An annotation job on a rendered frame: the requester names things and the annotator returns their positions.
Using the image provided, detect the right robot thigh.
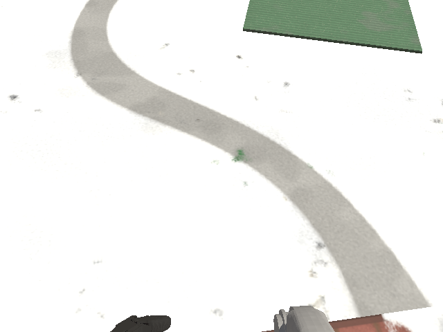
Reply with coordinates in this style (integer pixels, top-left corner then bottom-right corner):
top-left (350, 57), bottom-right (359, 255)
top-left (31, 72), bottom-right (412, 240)
top-left (273, 306), bottom-right (335, 332)

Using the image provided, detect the left robot hand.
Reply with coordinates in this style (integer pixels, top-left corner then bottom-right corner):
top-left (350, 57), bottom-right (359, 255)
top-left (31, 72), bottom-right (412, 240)
top-left (110, 315), bottom-right (171, 332)

